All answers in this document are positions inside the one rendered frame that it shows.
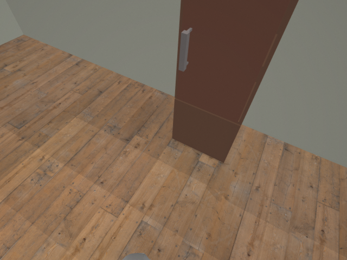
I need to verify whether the handle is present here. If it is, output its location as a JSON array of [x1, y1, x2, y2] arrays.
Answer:
[[178, 28, 192, 71]]

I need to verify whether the cupboard door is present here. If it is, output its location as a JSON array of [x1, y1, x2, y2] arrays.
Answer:
[[177, 0, 290, 123]]

